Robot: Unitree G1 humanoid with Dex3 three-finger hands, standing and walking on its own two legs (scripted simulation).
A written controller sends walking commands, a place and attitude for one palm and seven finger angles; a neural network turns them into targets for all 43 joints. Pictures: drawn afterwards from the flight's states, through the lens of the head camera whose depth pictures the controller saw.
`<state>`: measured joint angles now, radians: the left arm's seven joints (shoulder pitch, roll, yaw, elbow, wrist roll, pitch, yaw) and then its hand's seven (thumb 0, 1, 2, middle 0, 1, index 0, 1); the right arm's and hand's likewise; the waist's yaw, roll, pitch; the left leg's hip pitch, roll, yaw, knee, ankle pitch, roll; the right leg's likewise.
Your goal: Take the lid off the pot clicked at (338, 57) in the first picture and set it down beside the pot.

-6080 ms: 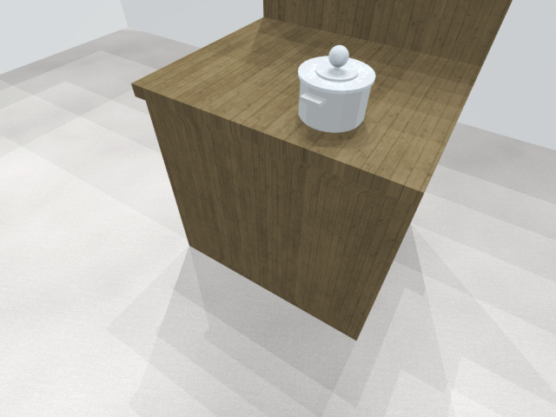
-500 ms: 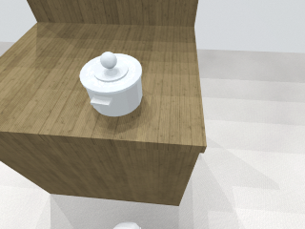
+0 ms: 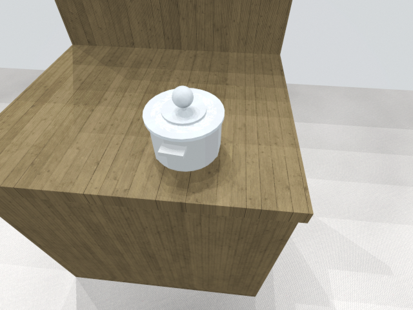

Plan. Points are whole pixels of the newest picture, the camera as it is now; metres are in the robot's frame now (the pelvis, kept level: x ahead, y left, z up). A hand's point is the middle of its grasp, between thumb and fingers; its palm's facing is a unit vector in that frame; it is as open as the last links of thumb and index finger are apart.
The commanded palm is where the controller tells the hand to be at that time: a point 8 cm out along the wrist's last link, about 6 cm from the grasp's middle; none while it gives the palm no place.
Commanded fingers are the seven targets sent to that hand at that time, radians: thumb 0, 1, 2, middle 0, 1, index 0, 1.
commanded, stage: come to a stop and stand still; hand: left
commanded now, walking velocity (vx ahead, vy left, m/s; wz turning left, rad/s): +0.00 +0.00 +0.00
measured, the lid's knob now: (182, 96) +0.48 +0.08 +0.18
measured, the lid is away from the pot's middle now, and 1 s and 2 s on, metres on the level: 0.00 0.00 0.00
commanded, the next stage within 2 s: look again from close up in 0.72 s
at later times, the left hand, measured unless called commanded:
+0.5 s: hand out of the picture +0.05 +0.24 -0.17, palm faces +0.01 -0.98 -0.22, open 7.4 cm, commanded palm none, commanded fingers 0.00 0.90 0.90 -0.20 -0.30 -0.20 -0.30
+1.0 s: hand out of the picture +0.03 +0.22 -0.17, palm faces +0.00 -0.98 -0.19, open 7.4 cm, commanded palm none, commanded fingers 0.00 0.90 0.90 -0.20 -0.30 -0.20 -0.30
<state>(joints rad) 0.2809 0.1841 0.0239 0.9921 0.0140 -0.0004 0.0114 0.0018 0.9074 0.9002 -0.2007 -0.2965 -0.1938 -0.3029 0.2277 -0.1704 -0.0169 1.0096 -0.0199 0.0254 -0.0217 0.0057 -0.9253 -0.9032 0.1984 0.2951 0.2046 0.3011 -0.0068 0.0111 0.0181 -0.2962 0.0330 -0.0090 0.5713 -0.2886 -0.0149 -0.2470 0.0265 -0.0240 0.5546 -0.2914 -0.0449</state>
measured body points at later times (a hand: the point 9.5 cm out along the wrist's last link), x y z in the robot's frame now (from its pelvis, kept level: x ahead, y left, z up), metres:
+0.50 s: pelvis +0.03 +0.05 +0.00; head +0.03 +0.06 +0.45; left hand +0.05 +0.29 -0.16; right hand +0.03 -0.17 -0.15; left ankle +0.01 +0.14 -0.73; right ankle +0.00 -0.09 -0.73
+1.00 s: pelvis +0.03 +0.05 +0.01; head +0.04 +0.06 +0.45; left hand +0.03 +0.28 -0.16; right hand +0.05 -0.18 -0.15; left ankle +0.01 +0.14 -0.73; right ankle +0.00 -0.09 -0.73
